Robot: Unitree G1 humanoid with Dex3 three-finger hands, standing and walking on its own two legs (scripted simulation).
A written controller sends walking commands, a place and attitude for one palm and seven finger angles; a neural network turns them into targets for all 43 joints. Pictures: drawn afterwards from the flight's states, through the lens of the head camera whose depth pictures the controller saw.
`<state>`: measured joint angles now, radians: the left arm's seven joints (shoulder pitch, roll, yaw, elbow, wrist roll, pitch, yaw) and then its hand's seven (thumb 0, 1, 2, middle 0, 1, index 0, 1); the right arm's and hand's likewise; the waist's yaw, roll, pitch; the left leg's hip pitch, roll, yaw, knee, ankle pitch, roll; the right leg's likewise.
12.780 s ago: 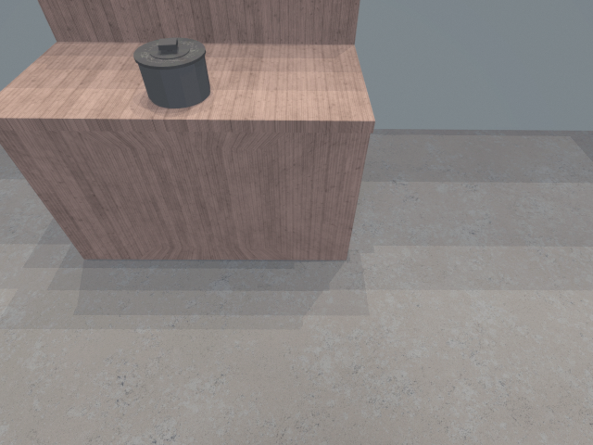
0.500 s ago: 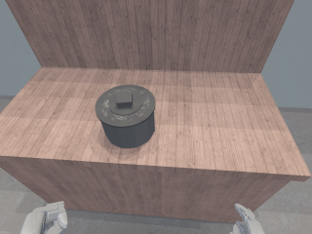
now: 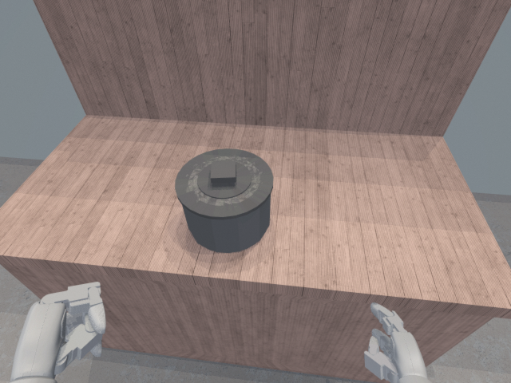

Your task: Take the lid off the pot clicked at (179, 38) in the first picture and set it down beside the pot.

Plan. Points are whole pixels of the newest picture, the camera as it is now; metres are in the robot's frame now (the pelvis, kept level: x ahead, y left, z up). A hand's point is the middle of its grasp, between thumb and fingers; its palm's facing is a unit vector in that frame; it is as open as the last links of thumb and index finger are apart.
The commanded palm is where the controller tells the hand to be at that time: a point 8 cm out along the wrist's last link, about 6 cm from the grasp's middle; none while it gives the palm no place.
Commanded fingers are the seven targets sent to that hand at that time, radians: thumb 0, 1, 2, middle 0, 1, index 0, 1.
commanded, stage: raise the hand higher, near the body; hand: left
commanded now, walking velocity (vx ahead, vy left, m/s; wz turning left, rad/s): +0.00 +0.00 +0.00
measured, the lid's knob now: (223, 171) +0.47 +0.13 +0.07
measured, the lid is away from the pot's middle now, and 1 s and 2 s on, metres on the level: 0.00 0.00 0.00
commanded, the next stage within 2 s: reach forward and open the fingers in 0.06 s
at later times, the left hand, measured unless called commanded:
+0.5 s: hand (77, 308) +0.17 +0.26 +0.09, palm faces -0.14 -0.07 -0.99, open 3.1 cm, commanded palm +0.16 +0.26 +0.15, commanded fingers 0.00 0.35 1.15 -1.09 -0.86 -1.09 -0.86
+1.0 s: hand (95, 264) +0.22 +0.25 +0.12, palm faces -0.15 +0.00 -0.99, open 8.5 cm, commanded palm +0.20 +0.24 +0.18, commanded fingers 0.00 -0.29 1.37 -0.81 -0.08 -0.81 -0.08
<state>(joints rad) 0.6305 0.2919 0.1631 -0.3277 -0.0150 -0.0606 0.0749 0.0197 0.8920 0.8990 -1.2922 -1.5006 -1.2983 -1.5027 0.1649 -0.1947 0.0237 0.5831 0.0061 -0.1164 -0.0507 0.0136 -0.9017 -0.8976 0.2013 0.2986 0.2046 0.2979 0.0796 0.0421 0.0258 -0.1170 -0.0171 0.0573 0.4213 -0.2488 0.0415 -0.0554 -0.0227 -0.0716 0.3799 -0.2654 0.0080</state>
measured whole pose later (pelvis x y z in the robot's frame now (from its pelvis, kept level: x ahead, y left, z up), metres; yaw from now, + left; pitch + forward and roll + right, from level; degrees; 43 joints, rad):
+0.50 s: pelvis -0.03 +0.00 +0.00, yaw -1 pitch +0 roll +0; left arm 0.41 0.60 0.06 -0.32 0.77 0.13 -0.06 0.01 0.63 0.99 -1.18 -1.20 -1.19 -1.20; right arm 0.11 -0.29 0.02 0.58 0.04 0.11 -0.01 0.01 -0.90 -0.90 0.20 0.30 0.20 0.30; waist 0.08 0.14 -0.01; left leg -0.24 -0.01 0.07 0.46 -0.22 0.04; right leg -0.20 -0.02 -0.06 0.45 -0.25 0.00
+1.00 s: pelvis -0.04 -0.01 +0.00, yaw +0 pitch -2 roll +0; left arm 0.07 0.67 0.05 -0.17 0.76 -0.02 -0.24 0.00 -0.10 1.29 -0.90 -0.32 -0.90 -0.32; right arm 0.12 -0.29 0.01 0.60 0.05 0.08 -0.02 0.01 -0.90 -0.90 0.20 0.30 0.20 0.30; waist 0.06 0.14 0.03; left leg -0.20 -0.01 0.05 0.40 -0.17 0.04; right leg -0.15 -0.02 -0.08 0.39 -0.20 -0.01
